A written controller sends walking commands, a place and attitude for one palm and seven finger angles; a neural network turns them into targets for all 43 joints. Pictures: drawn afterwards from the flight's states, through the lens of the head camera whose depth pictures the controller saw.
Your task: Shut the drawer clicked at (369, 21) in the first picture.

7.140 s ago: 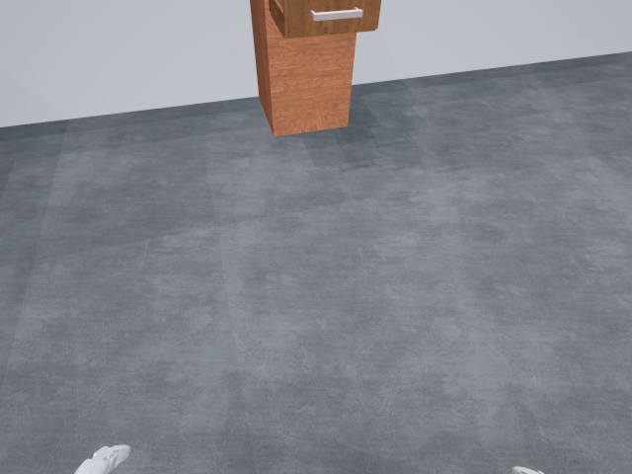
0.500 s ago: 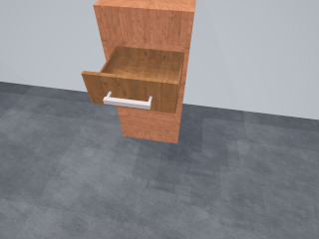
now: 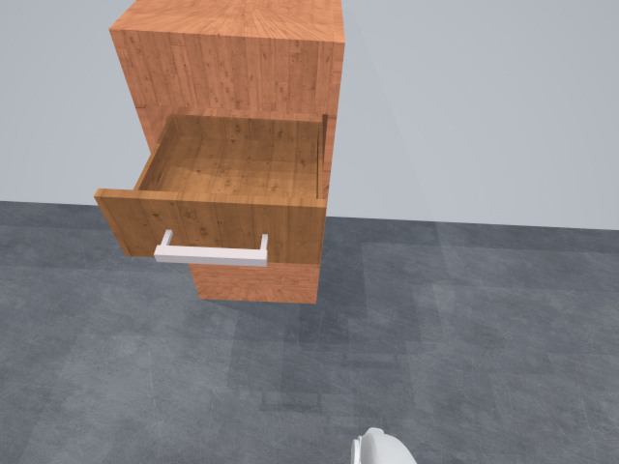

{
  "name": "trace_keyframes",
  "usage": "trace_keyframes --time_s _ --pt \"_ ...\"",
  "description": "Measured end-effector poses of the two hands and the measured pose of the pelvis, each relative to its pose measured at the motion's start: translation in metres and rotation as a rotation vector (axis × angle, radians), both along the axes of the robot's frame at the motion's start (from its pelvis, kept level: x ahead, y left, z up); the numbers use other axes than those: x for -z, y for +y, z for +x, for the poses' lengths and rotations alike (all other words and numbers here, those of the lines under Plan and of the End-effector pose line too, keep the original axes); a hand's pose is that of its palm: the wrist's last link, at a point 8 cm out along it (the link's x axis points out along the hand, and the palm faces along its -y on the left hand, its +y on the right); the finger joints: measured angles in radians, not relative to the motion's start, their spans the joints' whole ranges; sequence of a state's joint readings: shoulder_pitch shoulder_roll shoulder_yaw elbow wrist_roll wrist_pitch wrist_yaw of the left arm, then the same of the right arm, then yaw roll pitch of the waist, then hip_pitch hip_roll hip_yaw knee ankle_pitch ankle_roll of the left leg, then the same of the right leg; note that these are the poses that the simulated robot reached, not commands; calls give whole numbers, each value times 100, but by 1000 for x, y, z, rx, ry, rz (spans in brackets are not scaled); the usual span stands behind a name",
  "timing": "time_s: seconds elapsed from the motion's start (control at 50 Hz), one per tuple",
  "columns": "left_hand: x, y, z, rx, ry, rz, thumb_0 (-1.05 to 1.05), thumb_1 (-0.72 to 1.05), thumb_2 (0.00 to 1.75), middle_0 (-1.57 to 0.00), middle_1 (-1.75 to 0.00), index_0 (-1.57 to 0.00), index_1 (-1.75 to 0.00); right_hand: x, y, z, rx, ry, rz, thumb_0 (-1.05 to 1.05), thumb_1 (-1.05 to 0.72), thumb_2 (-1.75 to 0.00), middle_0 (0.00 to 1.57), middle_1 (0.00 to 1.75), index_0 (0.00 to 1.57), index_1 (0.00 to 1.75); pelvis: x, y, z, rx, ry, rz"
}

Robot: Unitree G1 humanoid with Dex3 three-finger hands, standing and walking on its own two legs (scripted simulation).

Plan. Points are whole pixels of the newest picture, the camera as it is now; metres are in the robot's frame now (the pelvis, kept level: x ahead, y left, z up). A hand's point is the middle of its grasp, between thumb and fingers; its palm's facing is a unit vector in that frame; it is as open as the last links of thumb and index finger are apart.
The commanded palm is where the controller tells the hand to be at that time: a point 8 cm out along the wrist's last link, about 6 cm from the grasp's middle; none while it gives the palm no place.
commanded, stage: take the last steps up to it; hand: left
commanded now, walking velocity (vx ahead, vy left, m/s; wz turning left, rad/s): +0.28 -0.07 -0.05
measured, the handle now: (214, 246) +0.48 +0.18 -0.05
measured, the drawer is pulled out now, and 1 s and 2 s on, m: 0.28 0.28 0.28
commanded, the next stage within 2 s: come to a stop and stand still in 0.32 s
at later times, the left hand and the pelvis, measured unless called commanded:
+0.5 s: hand (227, 451) +0.18 +0.12 -0.17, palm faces +0.03 -0.98 -0.20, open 7.3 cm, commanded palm none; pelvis +0.16 -0.05 +0.00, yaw -1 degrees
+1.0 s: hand (229, 449) +0.18 +0.12 -0.17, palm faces -0.02 -0.94 -0.33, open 7.4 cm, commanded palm none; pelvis +0.14 -0.09 -0.01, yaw -3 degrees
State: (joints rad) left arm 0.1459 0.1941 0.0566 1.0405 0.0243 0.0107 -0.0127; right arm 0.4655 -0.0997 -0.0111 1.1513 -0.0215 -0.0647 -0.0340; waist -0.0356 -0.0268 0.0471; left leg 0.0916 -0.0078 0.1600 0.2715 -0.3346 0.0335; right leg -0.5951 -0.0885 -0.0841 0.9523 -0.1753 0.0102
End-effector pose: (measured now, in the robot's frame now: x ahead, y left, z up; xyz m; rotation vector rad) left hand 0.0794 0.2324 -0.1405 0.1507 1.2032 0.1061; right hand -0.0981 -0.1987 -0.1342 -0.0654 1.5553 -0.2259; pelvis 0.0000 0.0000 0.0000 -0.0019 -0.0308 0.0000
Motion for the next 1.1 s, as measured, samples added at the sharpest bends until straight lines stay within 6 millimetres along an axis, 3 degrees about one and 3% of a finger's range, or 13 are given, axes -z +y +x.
trace_keyframes --time_s 0.1,0.18,0.26,0.34,0.42,0.52,0.6,0.7,0.78,0.94,1.0,1.1 --pt "0 -28 84 86 -56 13 0 91 90 -19 -30 -19 -30 7 4 -5 70 133 61 0 -91 -90 20 30 20 30 10 -17 42 14 8 -2" --pt "8 -52 127 91 -116 24 0 91 90 -19 -30 -20 -30 19 -12 20 100 190 91 0 -91 -90 20 30 20 30 24 -40 79 20 3 8" --pt "4 -66 123 45 -63 17 0 91 90 -20 -30 -20 -30 24 -44 89 65 86 60 0 -91 -90 20 30 20 30 15 -51 102 14 -11 1" --pt "-5 -57 114 -12 -9 63 -2 95 90 -20 -30 -20 -30 22 -71 178 -2 -89 20 0 -91 -90 20 30 20 30 5 -57 122 9 4 -4" --pt "-7 -56 103 -23 69 64 -2 95 90 -20 -30 -20 -30 15 -84 255 -49 -233 -9 0 -92 -90 20 30 20 30 0 -58 142 14 18 -8" --pt "1 -62 89 -62 152 15 0 93 90 -20 -30 -20 -30 5 -86 322 -110 -318 -41 0 -93 -90 19 30 20 29 -1 -51 167 25 19 -19" --pt "14 -67 83 -89 214 -31 0 92 90 -20 -30 -20 -30 3 -71 355 -139 -353 -51 0 -92 -90 19 30 20 29 4 -43 184 27 5 -27" --pt "18 -68 88 -88 240 -45 0 91 90 -20 -30 -20 -30 0 -51 368 -142 -355 -31 0 -91 -90 20 30 20 30 2 -39 189 45 -4 10" --pt "11 -60 96 -67 239 -4 0 91 90 -20 -30 -20 -30 6 -55 363 -113 -354 -26 -1 -92 -90 20 30 20 30 3 -42 177 56 7 20" --pt "-4 -55 102 -31 152 139 0 91 90 -20 -30 -20 -30 29 -104 320 -70 -311 -7 -1 -92 -90 20 30 21 30 13 -76 148 70 22 36" --pt "-9 -66 96 -13 132 164 0 91 90 -20 -30 -20 -30 35 -126 297 -39 -283 -1 -1 -91 -90 20 30 20 30 14 -90 139 59 8 29" --pt "-17 -94 91 3 111 136 0 91 90 -20 -30 -20 -30 27 -149 259 -14 -225 -9 0 -91 -90 20 30 20 30 3 -105 130 53 10 39"
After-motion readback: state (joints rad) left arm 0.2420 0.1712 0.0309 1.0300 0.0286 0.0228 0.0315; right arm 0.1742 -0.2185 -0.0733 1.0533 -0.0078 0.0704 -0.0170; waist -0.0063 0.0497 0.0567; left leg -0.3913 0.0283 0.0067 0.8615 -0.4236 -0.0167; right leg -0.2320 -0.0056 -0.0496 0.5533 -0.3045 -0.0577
